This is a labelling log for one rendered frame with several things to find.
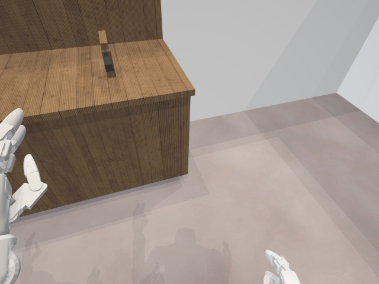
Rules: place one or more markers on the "counter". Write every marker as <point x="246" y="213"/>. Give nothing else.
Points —
<point x="91" y="132"/>

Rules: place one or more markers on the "left robot hand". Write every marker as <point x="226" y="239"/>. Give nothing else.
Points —
<point x="11" y="135"/>

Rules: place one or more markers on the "left robot forearm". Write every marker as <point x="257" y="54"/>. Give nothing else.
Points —
<point x="10" y="264"/>

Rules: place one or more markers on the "right robot hand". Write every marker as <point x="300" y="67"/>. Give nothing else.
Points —
<point x="281" y="266"/>

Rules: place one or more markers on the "tap lever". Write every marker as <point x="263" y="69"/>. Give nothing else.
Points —
<point x="108" y="64"/>

